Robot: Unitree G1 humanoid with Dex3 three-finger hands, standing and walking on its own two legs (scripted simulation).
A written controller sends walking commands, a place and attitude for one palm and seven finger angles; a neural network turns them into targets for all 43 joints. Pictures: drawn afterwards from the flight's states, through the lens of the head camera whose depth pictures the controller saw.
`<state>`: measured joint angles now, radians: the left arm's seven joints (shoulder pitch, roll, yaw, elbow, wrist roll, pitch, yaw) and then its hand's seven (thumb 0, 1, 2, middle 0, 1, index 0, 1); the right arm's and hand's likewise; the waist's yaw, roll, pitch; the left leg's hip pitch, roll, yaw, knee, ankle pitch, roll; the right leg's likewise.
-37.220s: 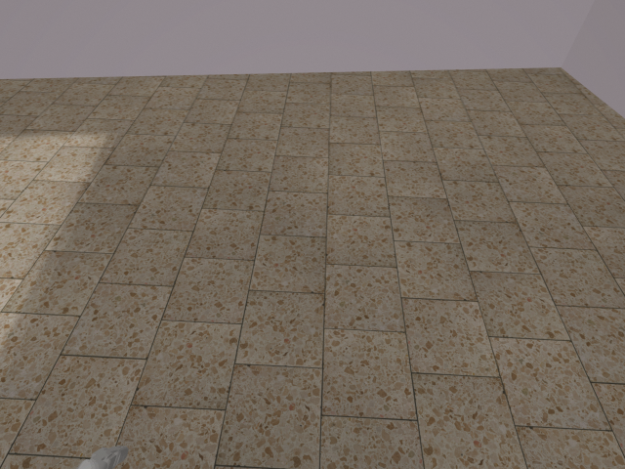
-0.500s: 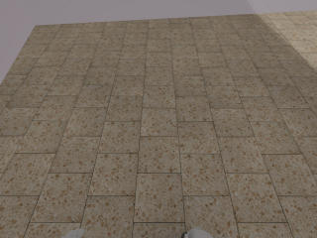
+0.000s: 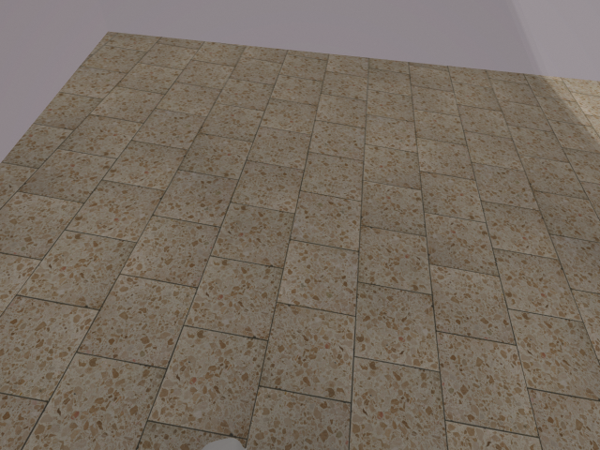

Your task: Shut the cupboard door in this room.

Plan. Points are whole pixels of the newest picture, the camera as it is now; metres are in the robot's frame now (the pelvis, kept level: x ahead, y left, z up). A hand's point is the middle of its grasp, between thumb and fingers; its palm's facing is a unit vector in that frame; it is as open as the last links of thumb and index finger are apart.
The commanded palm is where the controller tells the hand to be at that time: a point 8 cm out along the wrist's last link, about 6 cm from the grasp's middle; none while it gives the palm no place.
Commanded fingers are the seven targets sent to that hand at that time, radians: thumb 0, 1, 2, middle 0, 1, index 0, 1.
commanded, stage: walk around to get in front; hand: left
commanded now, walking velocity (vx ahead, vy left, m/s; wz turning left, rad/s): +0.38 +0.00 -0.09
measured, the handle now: out of the picture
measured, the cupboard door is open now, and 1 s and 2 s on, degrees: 82 82 82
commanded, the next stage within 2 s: walk to a spot facing it in 0.18 s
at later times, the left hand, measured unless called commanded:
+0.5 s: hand (249, 323) +0.34 +0.11 -0.15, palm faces -0.06 -0.98 -0.20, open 7.3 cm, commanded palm none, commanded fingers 0.00 0.90 0.90 -0.20 -0.30 -0.20 -0.30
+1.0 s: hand (179, 389) +0.23 +0.21 -0.18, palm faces +0.33 -0.92 -0.21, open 7.3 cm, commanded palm none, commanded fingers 0.00 0.90 0.90 -0.20 -0.30 -0.20 -0.30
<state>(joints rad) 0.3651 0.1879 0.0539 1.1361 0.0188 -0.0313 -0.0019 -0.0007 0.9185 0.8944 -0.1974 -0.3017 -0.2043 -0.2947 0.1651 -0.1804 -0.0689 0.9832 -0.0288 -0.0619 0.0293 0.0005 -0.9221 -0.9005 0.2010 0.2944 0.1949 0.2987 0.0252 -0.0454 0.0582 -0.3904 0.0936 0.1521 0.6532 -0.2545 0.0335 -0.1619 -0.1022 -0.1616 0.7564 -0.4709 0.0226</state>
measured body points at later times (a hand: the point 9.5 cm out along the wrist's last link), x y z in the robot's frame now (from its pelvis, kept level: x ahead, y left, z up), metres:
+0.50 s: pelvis +0.20 -0.06 +0.00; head +0.24 -0.08 +0.44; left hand +0.34 +0.16 -0.13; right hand +0.08 -0.24 -0.16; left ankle +0.08 +0.09 -0.68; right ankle +0.29 -0.16 -0.72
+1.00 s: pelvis +0.22 -0.02 +0.00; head +0.25 +0.03 +0.45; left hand +0.21 +0.25 -0.16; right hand +0.39 -0.25 -0.11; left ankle +0.21 +0.07 -0.72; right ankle +0.27 -0.16 -0.66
